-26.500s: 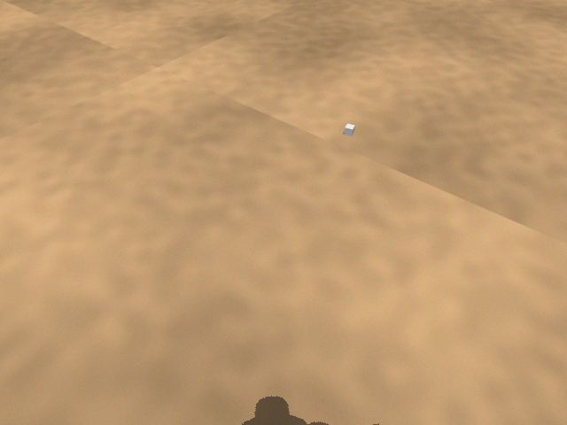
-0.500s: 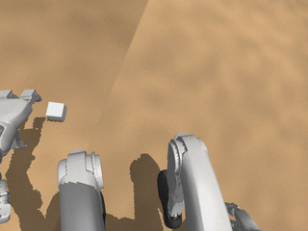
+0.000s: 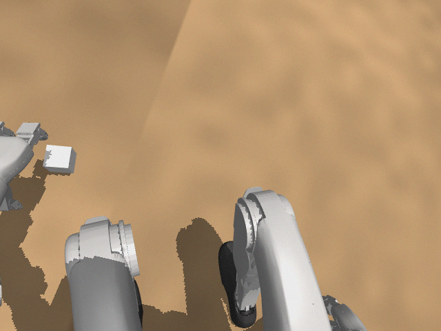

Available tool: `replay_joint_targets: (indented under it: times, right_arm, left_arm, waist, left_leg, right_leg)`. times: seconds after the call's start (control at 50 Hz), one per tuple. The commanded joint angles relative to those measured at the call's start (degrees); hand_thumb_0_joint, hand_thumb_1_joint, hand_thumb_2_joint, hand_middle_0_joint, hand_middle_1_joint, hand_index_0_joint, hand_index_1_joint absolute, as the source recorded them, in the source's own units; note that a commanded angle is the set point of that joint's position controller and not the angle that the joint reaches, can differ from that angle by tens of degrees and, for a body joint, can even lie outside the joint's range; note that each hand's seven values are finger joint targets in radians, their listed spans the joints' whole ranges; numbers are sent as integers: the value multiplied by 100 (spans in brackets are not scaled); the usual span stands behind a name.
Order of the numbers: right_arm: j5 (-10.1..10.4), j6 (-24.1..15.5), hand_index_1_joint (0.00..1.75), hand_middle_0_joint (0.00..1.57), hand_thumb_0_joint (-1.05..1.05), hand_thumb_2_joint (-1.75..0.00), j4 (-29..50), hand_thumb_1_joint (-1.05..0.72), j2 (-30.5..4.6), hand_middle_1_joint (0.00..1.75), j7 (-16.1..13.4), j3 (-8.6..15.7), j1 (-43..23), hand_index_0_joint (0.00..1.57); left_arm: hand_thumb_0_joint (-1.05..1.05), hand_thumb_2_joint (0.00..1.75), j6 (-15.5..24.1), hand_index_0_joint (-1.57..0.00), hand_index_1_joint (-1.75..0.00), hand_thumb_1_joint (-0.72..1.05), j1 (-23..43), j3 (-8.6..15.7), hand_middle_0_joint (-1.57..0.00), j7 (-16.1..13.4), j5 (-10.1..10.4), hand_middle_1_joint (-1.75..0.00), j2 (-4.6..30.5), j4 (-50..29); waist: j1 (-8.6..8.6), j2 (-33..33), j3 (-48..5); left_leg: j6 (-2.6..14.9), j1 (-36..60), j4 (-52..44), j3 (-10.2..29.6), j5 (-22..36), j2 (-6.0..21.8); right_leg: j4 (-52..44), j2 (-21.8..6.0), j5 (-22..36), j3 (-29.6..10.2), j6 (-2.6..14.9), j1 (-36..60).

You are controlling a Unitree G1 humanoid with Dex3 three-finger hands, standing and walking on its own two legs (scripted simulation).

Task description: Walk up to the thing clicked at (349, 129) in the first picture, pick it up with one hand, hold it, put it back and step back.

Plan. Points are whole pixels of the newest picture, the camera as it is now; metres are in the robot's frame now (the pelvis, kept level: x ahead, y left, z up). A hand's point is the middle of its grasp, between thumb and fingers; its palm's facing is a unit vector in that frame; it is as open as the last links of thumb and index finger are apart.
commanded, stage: rise first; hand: left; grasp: from above
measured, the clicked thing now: (60, 159) +0.48 +0.26 -0.29
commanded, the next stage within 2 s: approach in 0.22 s
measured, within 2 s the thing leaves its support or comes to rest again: neither
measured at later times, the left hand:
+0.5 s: hand (27, 165) +0.44 +0.29 -0.18, palm faces -0.47 +0.01 -0.89, open 13.8 cm
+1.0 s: hand (27, 155) +0.45 +0.28 -0.16, palm faces -0.54 -0.01 -0.84, open 13.7 cm
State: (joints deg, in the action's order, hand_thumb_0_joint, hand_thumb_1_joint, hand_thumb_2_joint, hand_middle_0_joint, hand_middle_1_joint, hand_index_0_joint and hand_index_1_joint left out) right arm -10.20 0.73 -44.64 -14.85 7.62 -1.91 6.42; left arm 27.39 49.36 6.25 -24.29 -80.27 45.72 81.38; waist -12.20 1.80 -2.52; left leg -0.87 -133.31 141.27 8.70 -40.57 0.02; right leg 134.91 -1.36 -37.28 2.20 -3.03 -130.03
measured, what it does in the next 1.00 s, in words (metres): stands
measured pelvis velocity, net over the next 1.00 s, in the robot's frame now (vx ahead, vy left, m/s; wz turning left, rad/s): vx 0.00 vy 0.00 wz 0.00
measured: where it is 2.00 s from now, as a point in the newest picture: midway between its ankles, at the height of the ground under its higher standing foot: (187, 317)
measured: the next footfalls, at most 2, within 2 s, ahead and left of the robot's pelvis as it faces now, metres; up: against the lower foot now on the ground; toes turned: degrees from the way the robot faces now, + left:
none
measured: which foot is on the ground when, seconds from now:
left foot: down 0.00-1.00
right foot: down 0.00-1.00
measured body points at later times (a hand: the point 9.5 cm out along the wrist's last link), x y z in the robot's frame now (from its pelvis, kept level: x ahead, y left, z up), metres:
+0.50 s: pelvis +0.00 +0.00 -0.01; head +0.24 +0.07 +0.37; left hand +0.46 +0.29 -0.13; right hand +0.07 -0.28 -0.11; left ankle +0.07 +0.13 -0.28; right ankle +0.11 -0.14 -0.28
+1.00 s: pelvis +0.00 +0.00 +0.02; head +0.25 +0.06 +0.39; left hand +0.48 +0.28 -0.11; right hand +0.03 -0.27 -0.09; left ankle +0.07 +0.13 -0.28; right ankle +0.11 -0.14 -0.28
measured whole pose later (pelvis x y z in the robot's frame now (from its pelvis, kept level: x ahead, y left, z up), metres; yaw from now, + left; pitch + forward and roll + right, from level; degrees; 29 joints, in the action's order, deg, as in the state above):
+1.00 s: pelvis +0.00 +0.00 +0.02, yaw +0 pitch +34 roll -8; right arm -9.3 1.7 -40.9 -16.1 8.0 -4.7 10.0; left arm 19.0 52.1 4.0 -15.0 -73.1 44.7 77.3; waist -14.8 -0.9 -0.1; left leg -1.2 -131.8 138.4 8.9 -40.6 0.0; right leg 132.1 -1.5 -37.2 2.7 -3.2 -128.6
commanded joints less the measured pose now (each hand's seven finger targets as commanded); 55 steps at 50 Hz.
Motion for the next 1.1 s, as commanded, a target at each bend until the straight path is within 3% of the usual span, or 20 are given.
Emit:
replay_joint_targets:
  times: [0.0,0.14,0.2,0.28,0.3,0.32,0.46,0.56,0.64,0.68,0.76,0.78,0.8,0.84,0.9,0.92,0.94,0.96,1.04,1.08]
  right_arm:
    - [-81,-60,30,20,0,-90,83,-91,-1490,30,-56,461,976,20]
    - [-116,-78,30,20,0,-90,70,-91,-1504,30,-53,448,943,20]
    - [-169,-134,30,20,0,-90,59,-91,-1504,30,-27,414,904,20]
    - [-194,-175,30,20,0,-90,40,-91,-1502,30,-2,393,902,20]
    - [-217,-174,30,20,0,-90,37,-91,-1531,30,3,411,954,20]
    - [-222,-175,30,20,0,-90,40,-91,-1532,30,-4,413,968,20]
    - [-259,-244,30,20,0,-90,-69,-92,-1551,30,-15,353,1075,20]
    - [-251,-250,30,20,0,-90,-62,-92,-1612,30,-48,276,1234,20]
    - [-223,-224,30,20,0,-90,74,-92,-1574,30,-34,161,1221,20]
    - [-168,-182,30,20,0,-90,157,-92,-1573,30,-55,141,1194,20]
    - [23,-85,30,20,0,-90,365,-92,-1595,30,-63,164,1207,20]
    - [30,-56,30,20,0,-90,392,-92,-1587,30,-54,159,1234,20]
    - [68,-27,30,20,0,-90,400,-92,-1575,30,-61,179,1196,20]
    - [109,9,30,20,0,-90,455,-92,-1608,30,-48,179,1311,20]
    - [102,64,30,20,0,-90,546,-92,-1600,30,-50,238,1324,20]
    - [90,79,30,20,0,-90,491,-92,-1589,30,-44,211,1404,20]
    - [67,89,30,20,0,-90,535,-92,-1613,30,-44,245,1382,20]
    - [68,91,30,20,0,-90,492,-92,-1614,30,-54,256,1379,20]
    - [92,77,30,20,0,-90,390,-92,-1560,30,-66,286,1366,20]
    - [88,72,30,20,0,-90,301,-92,-1544,30,-78,283,1316,20]
  left_arm:
    - [0,96,3,-8,-94,-47,1595,184,-6,-293,60,-97,1421,-718]
    - [0,96,-56,-8,-94,-48,1773,243,-6,-450,-34,-96,1561,-567]
    - [0,96,-108,-8,-96,-47,1790,176,-6,-503,-2,-98,1407,-367]
    - [0,97,-166,-7,-96,-48,1807,158,-6,-550,-48,-98,1440,-346]
    - [0,105,-183,-5,-96,-56,1813,212,-7,-551,-33,-94,1487,-388]
    - [0,97,-208,-10,-99,-48,1774,238,-6,-563,-44,-102,1514,-403]
    - [0,93,-385,-10,-100,-45,2716,-226,-6,-558,58,-105,973,-555]
    - [0,95,-708,-10,-101,-47,3223,-224,-6,-538,2,-104,1151,-509]
    - [0,95,-1078,-10,-101,-48,2958,-217,-7,-434,19,-104,1242,-95]
    - [0,94,-1265,-10,-100,-48,2548,-128,-7,-324,108,-104,1353,-158]
    - [0,93,-1483,-10,-99,-46,2192,-67,-7,66,437,-103,1482,-336]
    - [0,94,-1511,-10,-99,-48,1801,-172,-7,223,457,-103,1299,-70]
    - [0,93,-1463,-11,-99,-46,1893,-203,-7,352,557,-103,1264,-363]
    - [0,93,-1317,-11,-99,-46,1912,-50,-7,567,712,-103,1586,-802]
    - [0,92,-932,-12,-99,-46,1953,7,-8,803,896,-102,1555,-1326]
    - [0,91,-808,-12,-99,-45,1733,12,-8,838,888,-103,1495,-1181]
    - [0,92,-614,-11,-99,-45,1957,70,-7,825,927,-103,1514,-1506]
    - [0,91,-470,-12,-99,-45,1899,19,-8,797,894,-103,1408,-1526]
    - [0,93,23,-11,-98,-46,2065,-359,-7,591,808,-102,852,-1481]
    - [0,93,171,-11,-99,-46,2253,-422,-7,396,631,-102,912,-1314]
  waist:
    - [-25,-1831,-3675]
    - [-65,-1723,-3656]
    - [-148,-1740,-3406]
    - [-169,-1775,-3584]
    - [-189,-1728,-3669]
    - [-157,-1696,-3796]
    - [-526,-1946,-3691]
    - [-590,-2078,-3965]
    - [-530,-1963,-3849]
    - [-320,-2159,-4032]
    - [-256,-1852,-4007]
    - [-275,-1655,-3772]
    - [-271,-1552,-3793]
    - [-245,-1517,-3867]
    - [-280,-1371,-3993]
    - [-277,-1362,-3789]
    - [-275,-1477,-3895]
    - [-233,-1562,-3824]
    - [-428,-1594,-3460]
    - [-429,-1761,-3412]
  left_leg:
    - [232,3149,-1576,-590,1131,-171]
    - [255,2937,-1510,-616,962,-181]
    - [253,2872,-1551,-596,788,-180]
    - [256,2936,-1493,-601,941,-196]
    - [270,2935,-1432,-629,1115,-204]
    - [267,2968,-1410,-630,1224,-199]
    - [259,2941,-1400,-616,1008,-196]
    - [244,3125,-1419,-633,1180,-181]
    - [293,2831,-1466,-695,1172,-193]
    - [277,2902,-1557,-752,1343,-205]
    - [309,2719,-1650,-752,1439,-214]
    - [311,2648,-1684,-739,1396,-197]
    - [326,2602,-1675,-730,1368,-189]
    - [354,2480,-1632,-740,1391,-198]
    - [331,2507,-1565,-695,1344,-172]
    - [310,2499,-1560,-680,1303,-186]
    - [271,2553,-1571,-656,1274,-183]
    - [234,2659,-1531,-646,1220,-183]
    - [208,2767,-1550,-535,826,-140]
    - [192,2914,-1554,-537,755,-133]
  right_leg:
    - [-1198,201,908,586,465,1509]
    - [-1199,208,807,578,467,1521]
    - [-1180,195,654,618,455,1339]
    - [-1135,213,815,622,459,1457]
    - [-1153,191,999,604,427,1615]
    - [-1139,200,1099,598,435,1702]
    - [-1189,186,1005,628,427,1537]
    - [-1166,183,1188,671,428,1631]
    - [-1232,200,1250,639,451,1832]
    - [-1242,183,1394,598,465,2048]
    - [-1320,157,1487,547,446,2317]
    - [-1388,168,1449,559,430,2349]
    - [-1420,178,1434,551,414,2389]
    - [-1481,153,1470,495,382,2714]
    - [-1552,178,1360,506,388,2780]
    - [-1580,178,1283,504,395,2705]
    - [-1575,183,1187,537,423,2641]
    - [-1564,200,1069,546,478,2443]
    - [-1612,233,718,532,496,1924]
    - [-1564,238,672,499,504,1795]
